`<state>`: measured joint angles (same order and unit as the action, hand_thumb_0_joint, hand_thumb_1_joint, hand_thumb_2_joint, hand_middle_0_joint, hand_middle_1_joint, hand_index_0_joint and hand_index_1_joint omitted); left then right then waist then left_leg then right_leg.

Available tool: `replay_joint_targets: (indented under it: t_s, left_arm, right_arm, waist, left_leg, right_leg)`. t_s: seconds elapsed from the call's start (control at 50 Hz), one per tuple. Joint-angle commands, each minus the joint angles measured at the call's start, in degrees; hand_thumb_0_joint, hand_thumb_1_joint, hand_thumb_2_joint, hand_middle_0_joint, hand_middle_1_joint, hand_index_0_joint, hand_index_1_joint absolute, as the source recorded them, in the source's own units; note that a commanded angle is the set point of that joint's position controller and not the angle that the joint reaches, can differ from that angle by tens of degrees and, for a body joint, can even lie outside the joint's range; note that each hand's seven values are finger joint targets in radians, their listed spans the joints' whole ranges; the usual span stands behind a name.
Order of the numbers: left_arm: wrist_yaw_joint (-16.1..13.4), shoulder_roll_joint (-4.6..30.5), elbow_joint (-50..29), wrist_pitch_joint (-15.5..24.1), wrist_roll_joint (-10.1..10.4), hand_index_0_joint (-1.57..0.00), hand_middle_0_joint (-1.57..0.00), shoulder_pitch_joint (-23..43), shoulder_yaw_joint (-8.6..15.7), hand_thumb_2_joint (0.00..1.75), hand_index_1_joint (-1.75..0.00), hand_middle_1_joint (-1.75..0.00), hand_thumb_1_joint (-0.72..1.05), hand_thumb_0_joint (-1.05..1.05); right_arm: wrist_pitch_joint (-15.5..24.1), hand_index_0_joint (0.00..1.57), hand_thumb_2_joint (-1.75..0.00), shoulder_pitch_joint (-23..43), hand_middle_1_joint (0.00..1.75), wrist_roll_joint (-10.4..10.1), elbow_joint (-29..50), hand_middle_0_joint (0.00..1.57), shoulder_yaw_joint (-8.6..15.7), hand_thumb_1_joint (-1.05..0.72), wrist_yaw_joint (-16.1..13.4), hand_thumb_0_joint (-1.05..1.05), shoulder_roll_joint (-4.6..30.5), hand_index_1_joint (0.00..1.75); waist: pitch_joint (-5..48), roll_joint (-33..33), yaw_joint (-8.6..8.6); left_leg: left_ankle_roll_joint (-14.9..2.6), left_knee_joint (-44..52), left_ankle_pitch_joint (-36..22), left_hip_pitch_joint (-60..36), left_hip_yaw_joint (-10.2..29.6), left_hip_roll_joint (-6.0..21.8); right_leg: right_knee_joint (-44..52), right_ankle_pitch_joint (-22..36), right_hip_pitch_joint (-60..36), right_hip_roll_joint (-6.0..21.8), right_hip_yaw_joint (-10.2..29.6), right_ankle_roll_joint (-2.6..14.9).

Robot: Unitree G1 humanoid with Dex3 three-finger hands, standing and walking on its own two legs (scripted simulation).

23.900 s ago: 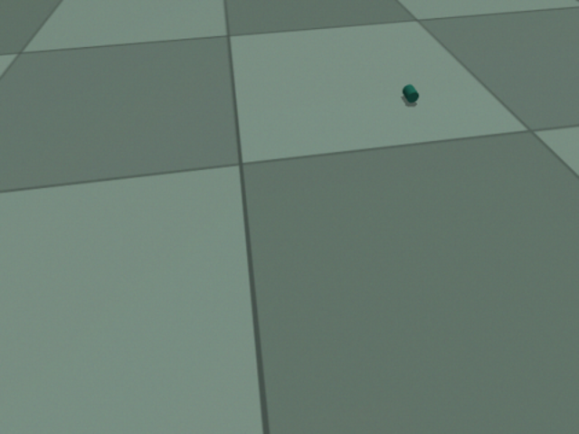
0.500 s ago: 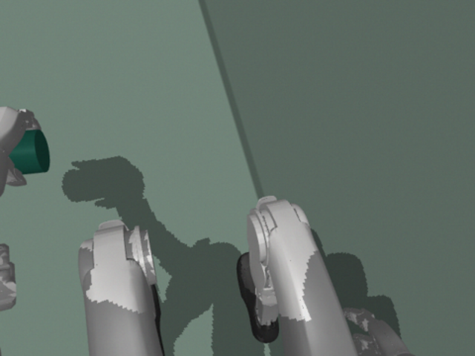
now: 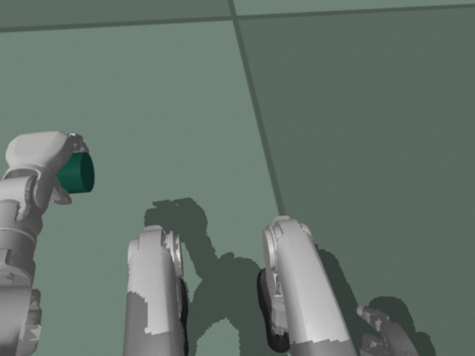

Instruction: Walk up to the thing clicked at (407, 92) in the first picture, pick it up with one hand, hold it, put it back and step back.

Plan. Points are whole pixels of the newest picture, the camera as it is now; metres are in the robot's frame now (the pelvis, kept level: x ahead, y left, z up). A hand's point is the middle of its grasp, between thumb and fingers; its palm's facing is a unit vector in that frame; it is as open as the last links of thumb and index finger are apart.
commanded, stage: lift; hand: left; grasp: from above
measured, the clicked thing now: (59, 174) +0.43 +0.32 -0.13
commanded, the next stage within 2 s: hold in 1.12 s
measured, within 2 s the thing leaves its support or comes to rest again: neither
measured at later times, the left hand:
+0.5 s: hand out of the picture +0.35 +0.29 +0.11, palm faces -0.44 -0.10 -0.89, open 10.0 cm
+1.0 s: hand out of the picture +0.37 +0.26 +0.22, palm faces -0.44 -0.10 -0.89, open 10.0 cm
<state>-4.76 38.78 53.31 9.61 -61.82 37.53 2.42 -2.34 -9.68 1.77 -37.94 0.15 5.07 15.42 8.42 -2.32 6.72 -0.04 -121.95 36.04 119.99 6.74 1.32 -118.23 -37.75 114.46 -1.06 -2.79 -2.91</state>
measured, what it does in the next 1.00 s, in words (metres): rises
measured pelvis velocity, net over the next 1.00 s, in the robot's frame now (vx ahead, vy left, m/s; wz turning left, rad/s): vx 0.06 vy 0.01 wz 0.08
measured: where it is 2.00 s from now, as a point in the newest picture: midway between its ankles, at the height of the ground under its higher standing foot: (226, 329)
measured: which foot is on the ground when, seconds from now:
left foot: down 0.00-1.00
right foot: down 0.00-1.00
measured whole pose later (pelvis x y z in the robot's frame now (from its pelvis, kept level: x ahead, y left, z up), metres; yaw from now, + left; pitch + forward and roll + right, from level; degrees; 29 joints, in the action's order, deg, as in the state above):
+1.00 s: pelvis +0.06 +0.01 +0.30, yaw +4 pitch +12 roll -2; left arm -8.5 23.2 49.5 0.9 -58.2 20.2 -9.6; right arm -0.2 -14.8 -2.0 -42.7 1.7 -2.2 13.8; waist 5.3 -2.1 3.4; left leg -0.1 -55.4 23.1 44.5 0.0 2.3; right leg -52.8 -23.0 41.9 -0.1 0.9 -2.0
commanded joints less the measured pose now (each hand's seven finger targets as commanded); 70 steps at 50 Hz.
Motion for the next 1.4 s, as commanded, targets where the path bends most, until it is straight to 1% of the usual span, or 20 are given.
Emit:
replay_joint_targets:
  t_s: [0.0,0.08,0.18,0.22,0.26,0.28,0.32,0.38,0.4,0.46,0.54,0.62,0.76,0.82,0.86,1.02,1.12,1.2,1.24,1.38]
  left_arm:
    - [-1.3,15.4,-16.9,-1.0,3.0,-1.11,-1.1,14.8,3.6,0.66,-0.54,-0.55,0.74,0.0]
    - [-0.6,15.2,-23.0,-2.4,3.7,-1.11,-1.1,12.8,3.8,0.66,-0.53,-0.54,0.75,0.0]
    - [0.6,11.4,-26.1,-4.3,4.8,-1.09,-1.09,6.6,1.6,0.65,-0.51,-0.52,0.73,0.0]
    - [0.6,11.2,-28.1,-4.9,5.0,-1.11,-1.1,5.1,1.7,0.64,-0.49,-0.5,0.75,0.0]
    - [0.4,9.1,-28.5,-5.8,5.7,-1.13,-1.12,2.8,0.9,0.64,-0.49,-0.5,0.77,0.0]
    - [0.0,9.9,-29.2,-6.1,5.8,-1.13,-1.12,2.6,1.5,0.65,-0.5,-0.51,0.77,0.0]
    - [-0.3,8.9,-28.7,-6.6,5.6,-1.12,-1.12,1.8,0.6,0.65,-0.5,-0.5,0.76,0.0]
    - [-0.1,6.0,-26.2,-6.7,5.3,-1.1,-1.1,-0.7,-1.5,0.64,-0.49,-0.49,0.74,0.0]
    - [0.0,7.0,-25.8,-6.5,5.2,-1.11,-1.11,-0.3,-1.0,0.65,-0.5,-0.5,0.75,0.0]
    - [0.0,5.4,-23.8,-5.9,4.8,-1.13,-1.13,-0.5,-2.3,0.63,-0.49,-0.49,0.77,0.0]
    - [-1.1,1.8,-21.5,-5.6,5.1,-1.11,-1.1,-2.5,-4.3,0.62,-0.5,-0.51,0.75,0.0]
    - [-2.5,1.3,-20.8,-5.0,4.2,-1.11,-1.11,0.0,-5.3,0.63,-0.51,-0.51,0.76,0.0]
    - [-5.9,-0.3,-16.1,-6.6,3.2,-1.11,-1.11,1.4,-6.5,0.69,-0.54,-0.54,0.75,0.0]
    - [-6.3,-2.4,-13.7,-7.7,3.3,-1.12,-1.12,0.6,-7.5,0.69,-0.52,-0.51,0.74,0.0]
    - [-6.5,-1.5,-14.2,-8.2,3.4,-1.1,-1.11,0.3,-7.0,0.69,-0.52,-0.51,0.73,0.0]
    - [-5.5,-3.6,-15.1,-9.1,4.6,-1.1,-1.11,-0.3,-8.1,0.67,-0.49,-0.47,0.71,0.0]
    - [-5.0,-4.0,-15.2,-8.6,4.1,-1.1,-1.12,-0.5,-8.7,0.67,-0.47,-0.46,0.72,0.0]
    - [-4.8,-3.1,-17.8,-8.6,4.5,-1.13,-1.13,0.9,-8.5,0.71,-0.51,-0.5,0.76,0.0]
    - [-4.5,-4.8,-15.7,-9.0,4.3,-1.11,-1.11,-1.0,-9.5,0.66,-0.5,-0.5,0.74,0.0]
    - [-2.3,-4.8,-17.1,-9.0,4.2,-1.12,-1.11,0.2,-9.9,0.67,-0.51,-0.52,0.77,0.0]
  right_arm:
    - [0.8,0.2,-0.9,-8.0,0.3,-0.7,3.7,0.2,5.2,-0.9,-1.9,0.0,11.8,0.3]
    - [0.4,0.2,-0.9,-6.8,0.3,-1.5,4.6,0.2,5.3,-0.9,-3.2,0.0,11.3,0.3]
    - [0.3,0.2,-0.9,-4.9,0.3,-2.4,4.6,0.2,5.0,-0.89,-4.8,0.0,10.7,0.3]
    - [0.3,0.2,-0.9,-3.9,0.3,-2.6,4.7,0.2,4.8,-0.89,-5.4,0.0,10.3,0.3]
    - [0.5,0.2,-0.9,-3.2,0.3,-2.9,4.7,0.2,4.5,-0.9,-5.9,0.0,9.3,0.3]
    - [0.5,0.2,-0.9,-3.0,0.3,-3.0,4.5,0.2,4.2,-0.9,-6.1,0.0,9.1,0.3]
    - [0.7,0.2,-0.9,-2.8,0.3,-3.1,3.9,0.2,4.1,-0.9,-6.6,0.0,8.4,0.3]
    - [1.4,0.2,-0.9,-2.9,0.3,-3.3,3.0,0.2,3.9,-0.9,-7.4,0.0,7.9,0.3]
    - [1.7,0.2,-0.9,-2.9,0.3,-3.3,3.0,0.2,3.8,-0.9,-7.7,0.0,7.8,0.3]
    - [2.6,0.2,-0.9,-2.7,0.3,-3.5,2.7,0.2,3.6,-0.9,-8.3,0.0,7.6,0.3]
    - [3.8,0.2,-0.9,-3.1,0.3,-3.7,2.4,0.2,3.7,-0.9,-8.5,0.0,7.2,0.3]
    - [4.6,0.2,-0.9,-3.7,0.3,-3.7,2.0,0.2,3.9,-0.9,-8.6,0.0,7.0,0.3]
    - [4.9,0.2,-0.9,-5.7,0.3,-3.7,0.6,0.2,4.2,-0.9,-8.3,0.0,6.9,0.3]
    - [4.6,0.2,-0.9,-6.0,0.3,-3.5,0.3,0.2,4.3,-0.9,-8.0,0.0,6.9,0.3]
    - [4.5,0.2,-0.9,-5.8,0.3,-3.7,0.6,0.2,4.5,-0.9,-7.9,0.0,7.0,0.3]
    - [3.8,0.2,-0.9,-5.8,0.3,-3.7,1.3,0.2,4.8,-0.9,-7.9,0.0,6.8,0.3]
    - [3.6,0.2,-0.9,-5.2,0.3,-3.9,1.4,0.2,5.0,-0.89,-8.1,0.0,6.8,0.3]
    - [3.5,0.2,-0.9,-4.3,0.3,-4.1,1.7,0.2,5.2,-0.89,-8.2,0.0,7.0,0.3]
    - [3.4,0.2,-0.9,-4.6,0.3,-4.2,1.2,0.2,5.1,-0.89,-8.2,0.0,6.9,0.3]
    - [2.7,0.2,-0.89,-3.9,0.3,-4.4,1.6,0.2,5.5,-0.89,-8.0,0.0,7.3,0.3]
  waist:
    - [38.2,-10.6,-0.25]
    - [38.8,-11.8,-1.2]
    - [34.9,-11.8,-1.42]
    - [34.6,-11.2,-2.09]
    - [33.3,-9.5,-1.66]
    - [33.4,-8.9,-1.88]
    - [31.7,-7.5,-1.67]
    - [25.3,-5.7,-1.29]
    - [24.5,-5.3,-1.64]
    - [21.5,-5.7,-2.19]
    - [19.6,-4.2,-2.15]
    - [18.3,-4.5,-2.56]
    - [17.5,-3.2,-3.16]
    - [16.2,-3.2,-3.01]
    - [15.9,-2.9,-3.85]
    - [14.3,-1.0,-3.75]
    - [12.6,-0.1,-3.87]
    - [13.8,-0.9,-4.49]
    - [12.6,1.3,-4.23]
    - [11.9,0.7,-4.49]
  left_leg:
    - [-1.75,21.3,-3.3,-36.3,-2.3,-0.6]
    - [-1.44,26.9,-4.1,-43.0,-2.0,-0.2]
    - [-0.99,35.6,-3.8,-50.7,-0.6,0.3]
    - [-0.95,38.8,-3.2,-54.0,-0.9,0.4]
    - [-1.07,40.1,-5.6,-55.9,-2.0,0.2]
    - [-1.11,41.1,-6.6,-57.4,-2.6,0.1]
    - [-1.24,42.6,-8.8,-59.4,-3.7,-0.1]
    - [-1.08,47.5,-6.8,-60.8,-3.8,-0.1]
    - [-1.1,49.2,-6.0,-61.7,-3.8,-0.1]
    - [-0.81,54.8,-3.8,-65.4,-2.9,0.0]
    - [-0.41,59.4,-6.3,-70.5,-2.8,0.1]
    - [-0.22,64.4,-7.7,-75.7,-3.2,0.0]
    - [0.14,69.8,-18.6,-84.2,-4.9,-0.5]
    - [0.25,72.2,-20.7,-86.8,-5.4,-0.6]
    - [0.25,74.1,-21.7,-88.5,-5.3,-0.8]
    - [0.16,79.1,-25.4,-94.3,-6.3,-1.4]
    - [0.12,82.0,-25.3,-96.9,-6.8,-1.5]
    - [0.2,83.6,-28.2,-100.4,-7.2,-1.7]
    - [0.11,84.2,-30.3,-100.8,-7.2,-1.7]
    - [0.18,86.5,-34.5,-104.2,-7.8,-1.7]
  right_leg:
    - [18.5,7.3,-20.9,-1.3,-2.7,4.52]
    - [22.6,8.4,-25.7,-1.2,-2.3,4.32]
    - [28.2,8.8,-31.1,-1.1,-2.2,4.06]
    - [31.5,8.5,-34.7,-1.1,-1.9,4.0]
    - [34.8,9.8,-38.3,-1.2,-1.3,3.93]
    - [36.7,10.2,-40.9,-1.2,-1.0,3.94]
    - [40.3,11.2,-43.8,-1.2,-0.3,3.93]
    - [45.2,9.8,-48.0,-1.2,0.4,3.89]
    - [47.0,9.0,-49.7,-1.4,0.6,3.93]
    - [50.7,7.8,-53.0,-1.5,1.0,3.94]
    - [55.9,9.3,-57.8,-1.5,1.5,4.0]
    - [60.7,10.8,-62.0,-1.7,1.7,3.92]
    - [67.4,19.6,-71.2,-1.6,2.1,3.89]
    - [69.5,21.4,-73.5,-1.5,2.1,3.84]
    - [71.2,22.2,-76.0,-1.5,2.2,3.79]
    - [77.5,25.9,-83.3,-1.0,3.1,3.29]
    - [80.6,25.9,-85.4,-1.0,3.5,3.26]
    - [82.5,28.7,-88.3,-0.8,3.7,3.07]
    - [82.8,30.8,-89.4,-0.9,3.7,2.96]
    - [84.5,34.3,-92.2,-1.0,3.5,3.07]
